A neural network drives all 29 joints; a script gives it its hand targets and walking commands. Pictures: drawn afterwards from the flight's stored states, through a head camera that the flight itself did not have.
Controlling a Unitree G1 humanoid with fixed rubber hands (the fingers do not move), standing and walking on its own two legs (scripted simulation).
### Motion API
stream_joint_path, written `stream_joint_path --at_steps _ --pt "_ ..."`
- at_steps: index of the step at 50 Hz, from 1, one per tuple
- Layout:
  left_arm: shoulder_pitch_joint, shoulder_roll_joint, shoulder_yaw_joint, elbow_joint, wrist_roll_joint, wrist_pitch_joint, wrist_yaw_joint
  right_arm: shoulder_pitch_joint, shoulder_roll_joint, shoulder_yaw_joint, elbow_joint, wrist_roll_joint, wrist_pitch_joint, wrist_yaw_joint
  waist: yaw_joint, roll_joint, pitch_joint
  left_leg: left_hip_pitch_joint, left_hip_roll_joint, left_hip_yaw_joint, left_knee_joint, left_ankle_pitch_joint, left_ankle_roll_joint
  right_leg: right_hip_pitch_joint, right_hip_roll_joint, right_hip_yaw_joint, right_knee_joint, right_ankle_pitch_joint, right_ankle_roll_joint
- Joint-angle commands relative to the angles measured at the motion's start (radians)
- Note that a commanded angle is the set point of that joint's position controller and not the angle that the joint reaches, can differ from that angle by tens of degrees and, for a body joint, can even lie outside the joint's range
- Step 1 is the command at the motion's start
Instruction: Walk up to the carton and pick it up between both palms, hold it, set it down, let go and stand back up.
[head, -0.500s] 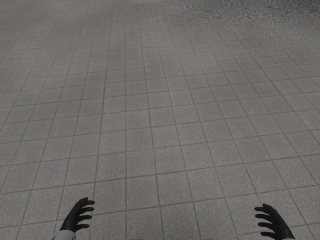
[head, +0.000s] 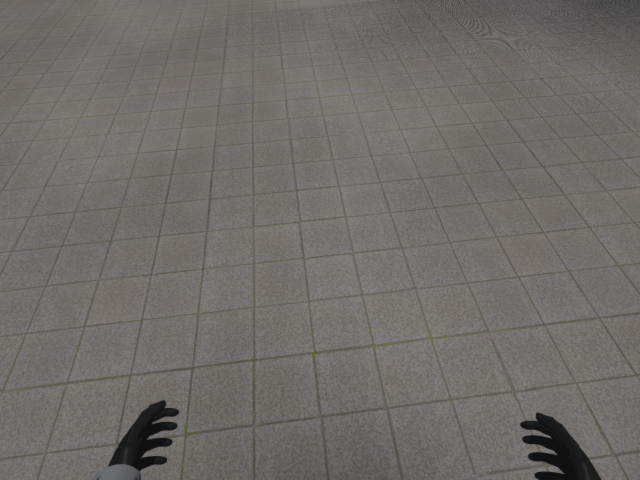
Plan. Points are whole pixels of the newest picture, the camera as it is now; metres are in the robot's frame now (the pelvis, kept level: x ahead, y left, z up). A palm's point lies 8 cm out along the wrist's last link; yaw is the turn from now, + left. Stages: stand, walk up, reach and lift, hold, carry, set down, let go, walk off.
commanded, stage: stand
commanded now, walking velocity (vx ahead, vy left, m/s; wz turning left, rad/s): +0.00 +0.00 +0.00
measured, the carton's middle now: out of the picture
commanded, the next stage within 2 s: walk up in 1.84 s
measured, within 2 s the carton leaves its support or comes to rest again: neither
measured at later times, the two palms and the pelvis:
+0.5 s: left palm out of the picture +0.12 +0.29 -0.08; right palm out of the picture +0.12 -0.29 -0.08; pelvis +0.00 +0.00 +0.01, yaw +0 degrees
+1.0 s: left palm out of the picture +0.08 +0.30 -0.09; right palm out of the picture +0.09 -0.29 -0.09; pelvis +0.00 +0.01 +0.02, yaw +1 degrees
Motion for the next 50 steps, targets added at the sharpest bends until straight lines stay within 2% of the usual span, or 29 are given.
stream_joint_path --at_steps 1,13,15,40,50 --pt "-0.054 0.182 0.054 -0.078 -0.001 -0.025 0.008 -0.049 -0.180 -0.053 -0.078 0.001 -0.024 -0.007 0.000 0.003 -0.098 0.010 0.099 -0.088 -0.146 0.236 0.039 0.024 -0.087 0.075 -0.131 0.256 -0.039" --pt "-0.048 0.197 0.046 0.003 -0.002 -0.020 0.012 -0.050 -0.192 -0.047 -0.004 0.004 -0.020 -0.013 0.002 0.007 -0.096 0.054 0.104 -0.085 -0.186 0.307 0.035 0.067 -0.097 0.065 -0.174 0.310 -0.036" --pt "-0.057 0.196 0.043 0.016 -0.002 -0.019 0.012 -0.053 -0.189 -0.045 0.010 0.004 -0.019 -0.013 0.003 -0.005 -0.090 0.056 0.106 -0.087 -0.197 0.307 0.035 0.073 -0.098 0.065 -0.185 0.314 -0.034" --pt "-0.059 0.204 0.029 0.209 -0.005 -0.023 0.025 -0.069 -0.200 -0.040 0.209 0.009 -0.021 -0.022 -0.001 0.005 -0.069 0.086 0.118 -0.095 -0.306 0.280 0.027 0.121 -0.112 0.066 -0.291 0.296 -0.021" --pt "-0.044 0.204 0.029 0.256 -0.005 -0.024 0.029 -0.059 -0.198 -0.041 0.256 0.010 -0.024 -0.025 0.003 0.008 -0.065 0.083 0.122 -0.100 -0.333 0.272 0.026 0.127 -0.115 0.064 -0.308 0.284 -0.019"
